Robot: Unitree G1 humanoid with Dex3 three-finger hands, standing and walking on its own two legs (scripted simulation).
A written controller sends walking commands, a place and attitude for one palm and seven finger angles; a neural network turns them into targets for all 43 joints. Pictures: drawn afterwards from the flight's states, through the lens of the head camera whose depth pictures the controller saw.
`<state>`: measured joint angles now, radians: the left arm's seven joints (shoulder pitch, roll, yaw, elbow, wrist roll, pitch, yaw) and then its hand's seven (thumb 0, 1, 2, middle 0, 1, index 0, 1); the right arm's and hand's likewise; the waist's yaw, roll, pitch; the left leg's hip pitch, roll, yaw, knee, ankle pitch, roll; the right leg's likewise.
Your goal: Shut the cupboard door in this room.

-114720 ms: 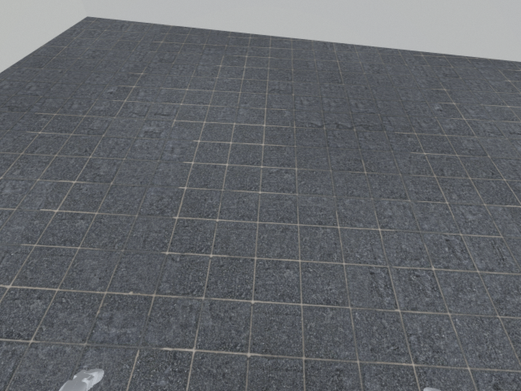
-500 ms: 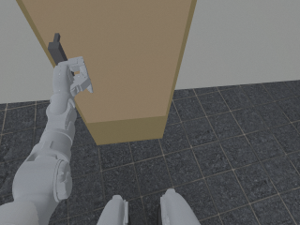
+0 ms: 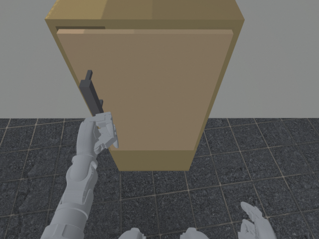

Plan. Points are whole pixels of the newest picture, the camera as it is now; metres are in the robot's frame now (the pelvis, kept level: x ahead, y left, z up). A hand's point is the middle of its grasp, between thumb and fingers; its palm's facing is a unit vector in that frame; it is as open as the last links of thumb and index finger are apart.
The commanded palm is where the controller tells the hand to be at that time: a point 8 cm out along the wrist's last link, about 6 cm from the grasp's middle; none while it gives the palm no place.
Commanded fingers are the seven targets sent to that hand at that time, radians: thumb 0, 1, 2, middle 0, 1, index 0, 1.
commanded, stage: draw the hand back to the body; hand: left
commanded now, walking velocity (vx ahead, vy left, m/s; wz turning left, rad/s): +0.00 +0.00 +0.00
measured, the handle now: (94, 95) +0.48 +0.21 +0.05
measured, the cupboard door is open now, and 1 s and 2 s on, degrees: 0 0 0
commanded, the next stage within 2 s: step back with the hand held close in 1.56 s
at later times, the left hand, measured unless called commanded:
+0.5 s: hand (72, 152) +0.27 +0.18 +0.13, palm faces +0.06 -1.00 -0.07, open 3.1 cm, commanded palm +0.24 +0.24 +0.14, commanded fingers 0.00 0.90 0.90 -1.11 -1.29 -1.11 -1.29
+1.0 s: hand out of the picture +0.21 +0.26 +0.20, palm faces +0.39 -0.85 -0.35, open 4.7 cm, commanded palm +0.16 +0.30 +0.21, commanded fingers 0.00 0.90 0.90 -0.42 -0.54 -0.42 -0.54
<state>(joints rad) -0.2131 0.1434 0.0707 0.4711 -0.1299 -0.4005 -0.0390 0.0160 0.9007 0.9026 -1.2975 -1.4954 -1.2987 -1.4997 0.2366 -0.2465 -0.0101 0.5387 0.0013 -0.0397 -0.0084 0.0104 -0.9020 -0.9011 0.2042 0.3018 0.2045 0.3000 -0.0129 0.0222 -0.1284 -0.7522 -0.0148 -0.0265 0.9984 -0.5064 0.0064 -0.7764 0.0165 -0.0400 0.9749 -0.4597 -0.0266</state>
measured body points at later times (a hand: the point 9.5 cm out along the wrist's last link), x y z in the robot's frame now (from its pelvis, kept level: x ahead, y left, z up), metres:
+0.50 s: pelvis +0.00 -0.01 +0.03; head +0.00 -0.03 +0.48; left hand +0.26 +0.23 +0.14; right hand +0.17 -0.25 -0.05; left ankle -0.01 +0.11 -0.68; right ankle +0.01 -0.10 -0.68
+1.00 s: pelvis +0.00 +0.01 +0.06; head -0.03 -0.01 +0.51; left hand +0.19 +0.30 +0.22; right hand +0.19 -0.20 -0.02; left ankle -0.01 +0.11 -0.68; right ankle +0.01 -0.10 -0.68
